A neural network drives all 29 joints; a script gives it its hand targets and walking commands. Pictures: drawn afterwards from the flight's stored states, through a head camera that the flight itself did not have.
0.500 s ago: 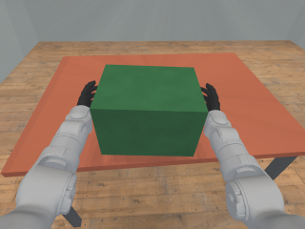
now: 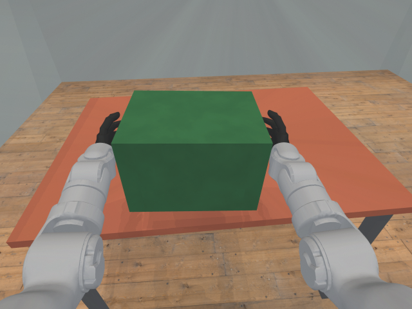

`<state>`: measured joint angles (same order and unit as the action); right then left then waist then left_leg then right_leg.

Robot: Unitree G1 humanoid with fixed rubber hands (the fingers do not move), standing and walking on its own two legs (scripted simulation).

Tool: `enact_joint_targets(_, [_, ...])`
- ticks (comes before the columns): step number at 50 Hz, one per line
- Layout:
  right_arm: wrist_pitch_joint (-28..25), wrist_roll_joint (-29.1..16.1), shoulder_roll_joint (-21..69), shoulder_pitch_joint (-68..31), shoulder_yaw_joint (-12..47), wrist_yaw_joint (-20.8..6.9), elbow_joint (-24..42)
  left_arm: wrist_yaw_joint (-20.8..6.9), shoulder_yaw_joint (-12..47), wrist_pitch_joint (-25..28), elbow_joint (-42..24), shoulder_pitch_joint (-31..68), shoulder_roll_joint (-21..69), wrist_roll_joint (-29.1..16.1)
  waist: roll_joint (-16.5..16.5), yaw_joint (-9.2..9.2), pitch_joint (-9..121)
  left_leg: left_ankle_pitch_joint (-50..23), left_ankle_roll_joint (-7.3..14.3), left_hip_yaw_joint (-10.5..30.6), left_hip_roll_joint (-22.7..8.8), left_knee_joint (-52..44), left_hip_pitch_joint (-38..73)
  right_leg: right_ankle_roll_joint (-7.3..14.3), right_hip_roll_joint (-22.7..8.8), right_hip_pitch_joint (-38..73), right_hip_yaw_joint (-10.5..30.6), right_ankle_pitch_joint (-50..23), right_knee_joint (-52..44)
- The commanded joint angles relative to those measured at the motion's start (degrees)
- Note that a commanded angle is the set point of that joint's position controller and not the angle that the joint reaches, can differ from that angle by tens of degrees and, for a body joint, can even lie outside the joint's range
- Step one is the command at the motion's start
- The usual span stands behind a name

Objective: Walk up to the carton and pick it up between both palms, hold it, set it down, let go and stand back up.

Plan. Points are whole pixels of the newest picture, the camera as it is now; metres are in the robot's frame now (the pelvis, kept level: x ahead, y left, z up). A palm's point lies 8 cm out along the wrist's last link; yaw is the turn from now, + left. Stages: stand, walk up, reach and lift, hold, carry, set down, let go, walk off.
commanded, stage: reach and lift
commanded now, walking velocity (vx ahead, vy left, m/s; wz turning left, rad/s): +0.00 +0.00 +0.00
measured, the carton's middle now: (193, 148) +0.41 +0.02 +0.15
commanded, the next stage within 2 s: hold in 0.84 s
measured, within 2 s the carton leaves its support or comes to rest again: neither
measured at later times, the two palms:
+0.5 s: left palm (97, 154) +0.38 +0.21 +0.17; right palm (271, 148) +0.39 -0.14 +0.16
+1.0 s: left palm (97, 147) +0.38 +0.21 +0.19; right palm (274, 143) +0.39 -0.14 +0.18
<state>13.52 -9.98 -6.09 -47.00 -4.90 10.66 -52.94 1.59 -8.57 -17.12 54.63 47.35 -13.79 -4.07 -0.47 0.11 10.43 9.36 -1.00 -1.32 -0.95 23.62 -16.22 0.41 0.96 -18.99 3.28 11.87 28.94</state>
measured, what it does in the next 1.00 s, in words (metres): stands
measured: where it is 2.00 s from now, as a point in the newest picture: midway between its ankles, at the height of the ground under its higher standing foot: outside the picture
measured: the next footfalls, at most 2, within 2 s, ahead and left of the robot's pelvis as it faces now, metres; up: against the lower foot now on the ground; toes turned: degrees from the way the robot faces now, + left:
none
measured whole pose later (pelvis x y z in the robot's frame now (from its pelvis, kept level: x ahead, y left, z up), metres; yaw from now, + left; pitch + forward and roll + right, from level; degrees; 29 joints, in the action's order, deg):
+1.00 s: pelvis +0.00 +0.01 +0.00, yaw +0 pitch +1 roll +1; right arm 21.9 -14.3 -7.8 -44.2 -3.5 10.5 -43.2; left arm 4.5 -7.4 -32.5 33.8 41.0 -12.6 -2.8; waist -0.5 0.1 10.0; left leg 9.3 -1.0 -1.3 -0.8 23.1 -15.2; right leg 0.4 0.8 -16.8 3.3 10.6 26.0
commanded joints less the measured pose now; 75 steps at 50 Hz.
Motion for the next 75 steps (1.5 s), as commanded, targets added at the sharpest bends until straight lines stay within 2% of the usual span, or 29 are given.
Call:
enact_joint_targets(1, [-0.91, -4.61, 44.43, -51.26, 22.68, -8.86, 28.42, -6.57, 10.85, 2.68, -25.96, 45.77, 45.66, -0.89, 0.13, 3.72, 22.53, -9.53, 0.82, 1.71, 4.81, -4.69, 8.42, -2.12, 1.31, 21.15, -1.2, -12.19, -12.15])
enact_joint_targets(2, [-0.56, -5.77, 43.75, -51.0, 22.83, -8.68, 31.94, -6.76, 11.34, 1.42, -26.22, 40.79, 47.09, -0.89, -0.4, 3.12, 21.75, -11.34, 0.96, 1.88, 5.06, -4.73, 8.77, -2.14, 1.24, 22.73, -1.63, -13.84, -12.73])
enact_joint_targets(3, [-1.04, -4.83, 44.67, -53.06, 22.51, -8.72, 31.79, -6.93, 13.04, 2.15, -31.01, 47.5, 47.27, -2.23, 0.48, 2.45, 23.81, -11.79, 0.66, 2.16, 4.71, -4.71, 10.39, -2.24, 1.6, 21.33, -1.72, -13.6, -12.31])
enact_joint_targets(9, [1.58, -7.32, 45.5, -50.28, 26.02, -8.93, 39.47, -5.22, 17.34, -0.35, -40.03, 46.78, 48.81, -4.8, -0.38, 1.52, 28.04, -15.18, -0.23, 2.75, 5.75, -3.03, 11.0, -2.41, 2.1, 21.62, -1.86, -18.15, -11.35])
enact_joint_targets(10, [2.56, -7.46, 44.28, -48.56, 25.59, -8.96, 36.63, -5.11, 16.48, -1.55, -38.86, 44.18, 48.43, -3.14, 1.55, 1.87, 24.1, -14.52, -0.16, 2.51, 5.38, -3.78, 11.34, -2.34, 1.91, 20.85, -2.1, -16.4, -11.61])
enact_joint_targets(11, [2.98, -6.57, 42.59, -49.31, 23.72, -9.05, 36.38, -5.4, 15.51, -2.94, -34.83, 41.92, 48.72, -2.55, -0.2, 0.94, 22.06, -11.96, -0.19, 2.64, 5.1, -4.43, 11.49, -2.16, 2.27, 19.69, -2.05, -12.29, -12.84])
enact_joint_targets(13, [3.23, -6.05, 41.34, -48.73, 21.96, -9.42, 33.82, -5.32, 17.83, -2.88, -38.06, 46.14, 49.59, -4.16, 1.25, -1.03, 21.7, -9.96, -0.82, 2.78, 4.77, -4.65, 12.07, -1.84, 2.47, 16.9, -2.28, -10.11, -12.84])
enact_joint_targets(16, [2.99, -7.09, 43.33, -51.43, 22.1, -10.23, 36.34, -4.24, 20.71, -3.2, -42.48, 49.43, 52.85, -6.13, 3.19, -1.0, 26.54, -12.13, -1.71, 3.71, 4.13, -3.86, 14.22, -0.67, 2.91, 15.5, -2.73, -10.42, -12.09])
enact_joint_targets(19, [3.25, -6.4, 40.02, -51.15, 19.95, -10.65, 35.58, -4.17, 21.44, -4.66, -38.95, 46.45, 53.93, -5.74, 4.2, -2.69, 23.61, -11.01, -2.52, 3.87, 3.9, -3.89, 14.9, -0.16, 3.32, 14.79, -3.13, -9.09, -12.98])
enact_joint_targets(23, [3.08, -7.29, 40.37, -51.19, 19.98, -10.66, 35.98, -4.05, 20.48, -4.83, -39.89, 46.68, 53.8, -4.92, 2.72, -2.16, 24.55, -10.67, -1.61, 4.03, 3.84, -3.57, 14.17, -0.47, 3.09, 15.68, -2.9, -9.56, -12.57])
enact_joint_targets(25, [2.91, -8.25, 40.97, -53.57, 21.76, -10.12, 41.86, -3.9, 22.66, -4.78, -43.06, 47.16, 53.26, -6.82, 2.13, -1.32, 28.59, -14.39, -2.04, 3.65, 3.98, -2.7, 14.43, -0.67, 3.38, 16.62, -2.34, -13.68, -11.98])
enact_joint_targets(26, [3.26, -8.18, 39.74, -53.47, 21.18, -10.0, 40.44, -3.68, 22.61, -4.89, -40.58, 46.81, 53.41, -6.39, 2.24, -2.19, 27.57, -13.35, -2.56, 3.98, 3.88, -2.64, 14.45, -0.25, 3.86, 15.64, -3.01, -11.9, -12.13])
enact_joint_targets(29, [3.57, -8.95, 40.16, -52.81, 22.07, -10.12, 39.94, -3.79, 20.76, -5.43, -41.13, 45.57, 51.79, -5.17, 2.37, -1.06, 27.07, -12.98, -2.01, 3.02, 4.17, -3.27, 14.97, -0.35, 3.51, 16.65, -2.35, -12.4, -12.55])
enact_joint_targets(31, [4.66, -9.58, 39.72, -48.03, 23.08, -10.16, 39.77, -3.41, 22.58, -5.86, -46.98, 45.86, 52.89, -5.92, 4.06, -1.79, 28.38, -16.61, -2.3, 3.64, 3.9, -2.7, 16.58, -0.52, 3.84, 16.97, -2.72, -15.49, -11.9])
enact_joint_targets(35, [5.29, -8.91, 38.74, -51.03, 21.02, -10.39, 37.06, -4.06, 19.16, -7.13, -40.19, 43.92, 52.34, -4.12, 1.58, -1.14, 22.57, -8.82, -1.41, 3.44, 4.08, -4.85, 12.92, -0.57, 3.12, 15.53, -2.44, -9.01, -12.99])
enact_joint_targets(36, [5.32, -8.5, 39.05, -51.13, 19.94, -10.21, 36.89, -4.03, 21.19, -7.03, -43.27, 47.55, 51.69, -5.93, 3.23, -1.96, 23.42, -8.74, -1.49, 3.31, 3.87, -4.3, 12.89, -0.81, 2.74, 15.16, -2.04, -9.64, -13.01])
enact_joint_targets(39, [4.63, -10.1, 40.52, -53.94, 23.21, -10.27, 42.85, -3.24, 21.71, -6.65, -45.53, 46.73, 52.12, -6.4, 2.39, -0.35, 29.53, -14.11, -1.42, 3.6, 3.94, -2.94, 14.77, -0.72, 3.52, 17.19, -2.32, -14.84, -11.52])
enact_joint_targets(43, [5.94, -9.99, 38.55, -51.02, 22.24, -10.09, 41.33, -3.32, 22.73, -8.36, -45.12, 45.13, 52.43, -6.05, 4.35, -1.43, 25.9, -11.34, -1.74, 3.62, 4.05, -3.63, 14.32, -0.64, 3.2, 14.57, -2.68, -11.37, -12.69])
enact_joint_targets(44, [6.36, -9.97, 38.11, -50.79, 22.15, -10.3, 40.86, -3.59, 21.34, -8.83, -44.12, 44.04, 51.3, -5.13, 1.93, -1.11, 26.22, -10.56, -1.18, 3.45, 3.96, -4.1, 14.13, -0.9, 3.18, 15.61, -2.27, -11.07, -12.83])
enact_joint_targets(46, [6.51, -10.8, 38.47, -50.5, 22.52, -10.19, 41.27, -3.39, 23.46, -8.56, -49.35, 46.75, 52.25, -6.48, 3.52, -2.6, 29.03, -14.18, -1.96, 3.68, 4.04, -3.27, 15.7, -0.44, 3.72, 15.81, -2.65, -14.56, -11.94])
enact_joint_targets(53, [7.84, -11.77, 36.95, -52.37, 22.75, -9.71, 45.88, -4.18, 24.1, -11.22, -46.83, 42.98, 52.8, -6.79, 1.73, -2.5, 27.57, -11.54, -1.22, 4.04, 3.91, -3.82, 14.15, -0.6, 3.74, 16.0, -2.42, -12.63, -12.23])
enact_joint_targets(56, [8.8, -13.33, 38.39, -50.5, 25.18, -9.43, 49.08, -3.59, 24.66, -11.61, -51.7, 41.88, 52.0, -7.5, 2.05, -1.7, 31.42, -16.95, -1.48, 3.93, 4.2, -2.61, 14.95, -0.97, 3.68, 18.56, -1.9, -19.14, -11.39])
enact_joint_targets(58, [9.81, -13.1, 36.89, -48.23, 24.97, -9.2, 46.87, -3.88, 24.62, -12.22, -51.62, 42.25, 51.53, -6.6, 2.34, -2.95, 27.51, -15.63, -1.84, 3.96, 4.22, -2.78, 15.05, -0.84, 3.75, 18.06, -2.15, -17.93, -11.78])
enact_joint_targets(61, [10.01, -13.23, 38.01, -51.06, 24.93, -8.96, 48.73, -4.29, 23.92, -13.4, -49.18, 39.33, 51.63, -6.64, 0.12, -2.53, 27.48, -11.9, -0.36, 3.67, 4.39, -3.74, 12.4, -1.21, 3.03, 17.88, -1.71, -16.66, -12.15])
enact_joint_targets(63, [10.46, -14.18, 37.43, -49.82, 25.64, -8.92, 50.1, -4.11, 25.41, -12.9, -54.22, 42.99, 51.16, -7.62, 2.99, -2.57, 29.21, -14.25, -1.26, 3.86, 4.54, -3.09, 13.56, -1.17, 3.23, 17.44, -1.7, -17.82, -11.4])
enact_joint_targets(72, [12.51, -13.97, 36.86, -48.85, 25.12, -8.56, 51.78, -4.55, 26.2, -15.23, -54.54, 40.06, 51.01, -8.01, 2.5, -3.65, 28.79, -14.91, -1.56, 4.19, 4.15, -2.86, 13.31, -0.94, 3.01, 18.01, -1.18, -19.35, -11.2])
enact_joint_targets(73, [12.97, -13.49, 36.98, -46.94, 24.83, -8.83, 49.32, -4.71, 26.18, -14.69, -57.65, 43.76, 49.93, -8.15, 3.11, -5.0, 29.68, -13.79, -1.5, 4.24, 4.29, -3.33, 13.99, -0.8, 2.97, 18.17, -1.41, -18.68, -11.37])
enact_joint_targets(74, [12.82, -14.07, 35.92, -47.84, 25.24, -8.92, 51.67, -4.71, 25.39, -15.59, -54.91, 39.56, 50.77, -7.72, 1.72, -3.01, 28.54, -13.99, -1.18, 4.18, 4.16, -3.5, 13.61, -1.19, 3.47, 17.4, -1.81, -17.4, -11.79])
enact_joint_targets(75, [12.97, -13.29, 36.79, -47.94, 24.71, -8.56, 51.34, -5.07, 25.78, -15.6, -53.57, 39.68, 50.78, -7.17, 1.34, -3.97, 28.16, -11.29, -0.89, 3.59, 4.46, -3.85, 12.41, -1.33, 2.75, 17.39, -1.28, -16.2, -12.24])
